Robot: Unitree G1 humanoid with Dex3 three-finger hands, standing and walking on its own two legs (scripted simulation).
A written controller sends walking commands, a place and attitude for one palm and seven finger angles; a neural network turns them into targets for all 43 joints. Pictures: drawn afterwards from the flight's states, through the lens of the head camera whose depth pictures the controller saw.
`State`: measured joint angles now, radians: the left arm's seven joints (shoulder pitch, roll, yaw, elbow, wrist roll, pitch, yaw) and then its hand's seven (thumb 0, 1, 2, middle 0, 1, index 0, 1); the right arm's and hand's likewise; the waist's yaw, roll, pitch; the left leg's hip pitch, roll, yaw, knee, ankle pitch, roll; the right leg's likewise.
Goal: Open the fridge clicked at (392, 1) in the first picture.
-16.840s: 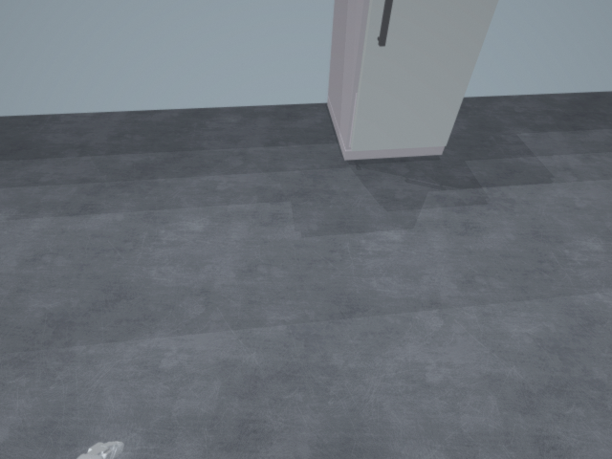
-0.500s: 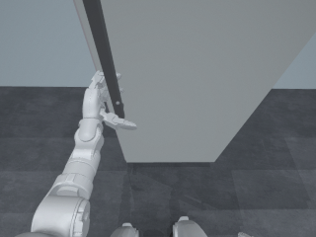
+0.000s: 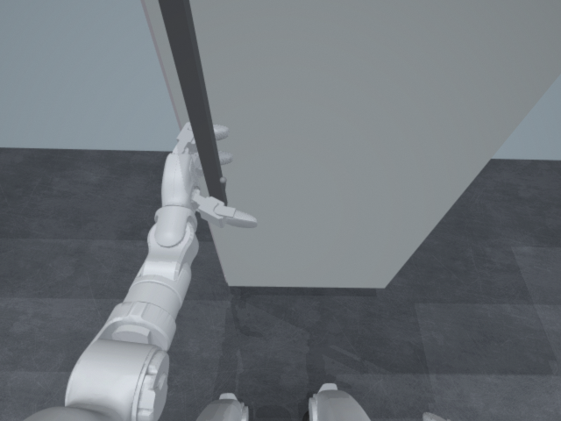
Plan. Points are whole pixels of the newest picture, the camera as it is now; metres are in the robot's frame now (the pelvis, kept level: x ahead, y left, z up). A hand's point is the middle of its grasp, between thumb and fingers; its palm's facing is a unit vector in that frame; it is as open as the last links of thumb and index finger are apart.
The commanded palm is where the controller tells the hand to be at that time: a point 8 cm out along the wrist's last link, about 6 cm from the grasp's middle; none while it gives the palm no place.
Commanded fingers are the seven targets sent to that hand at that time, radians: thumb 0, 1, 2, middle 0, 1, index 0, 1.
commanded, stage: slide the fingers in behind the handle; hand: left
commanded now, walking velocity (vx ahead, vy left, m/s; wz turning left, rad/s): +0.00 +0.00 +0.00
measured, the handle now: (199, 89) +0.50 +0.10 +0.18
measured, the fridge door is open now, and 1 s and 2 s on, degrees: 0 0 0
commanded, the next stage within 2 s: grip the handle and tug to test in 0.42 s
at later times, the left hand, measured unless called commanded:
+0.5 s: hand (223, 180) +0.44 +0.08 +0.07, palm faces -0.04 -1.00 +0.00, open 14.1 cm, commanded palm +0.41 +0.12 +0.07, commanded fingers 0.00 -0.50 0.30 -0.30 -1.20 -0.30 -1.20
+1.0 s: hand (221, 181) +0.44 +0.08 +0.07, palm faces -0.03 -1.00 -0.01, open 9.3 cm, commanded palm +0.41 +0.12 +0.07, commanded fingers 0.00 0.67 0.80 -0.43 -1.37 -0.43 -1.37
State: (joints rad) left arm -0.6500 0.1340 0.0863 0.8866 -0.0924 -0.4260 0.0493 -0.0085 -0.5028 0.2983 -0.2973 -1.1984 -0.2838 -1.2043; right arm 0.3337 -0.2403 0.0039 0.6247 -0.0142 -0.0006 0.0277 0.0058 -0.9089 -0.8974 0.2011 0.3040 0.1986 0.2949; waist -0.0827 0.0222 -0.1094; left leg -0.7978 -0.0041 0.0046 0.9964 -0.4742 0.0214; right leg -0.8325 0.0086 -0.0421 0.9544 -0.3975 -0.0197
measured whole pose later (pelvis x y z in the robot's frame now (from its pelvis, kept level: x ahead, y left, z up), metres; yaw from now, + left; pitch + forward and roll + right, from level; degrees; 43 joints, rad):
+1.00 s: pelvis +0.01 +0.00 +0.00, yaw -1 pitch +15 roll -1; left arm -0.56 0.13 0.07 0.78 -0.10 -0.39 0.05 0.00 0.22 0.61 -0.32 -1.28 -0.31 -1.27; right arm 0.34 -0.24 0.00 0.61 -0.02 0.01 0.04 0.01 -0.91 -0.90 0.20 0.30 0.20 0.29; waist -0.07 0.03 -0.12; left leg -0.76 0.00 0.01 0.98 -0.49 0.02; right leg -0.80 0.01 -0.03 0.94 -0.41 -0.02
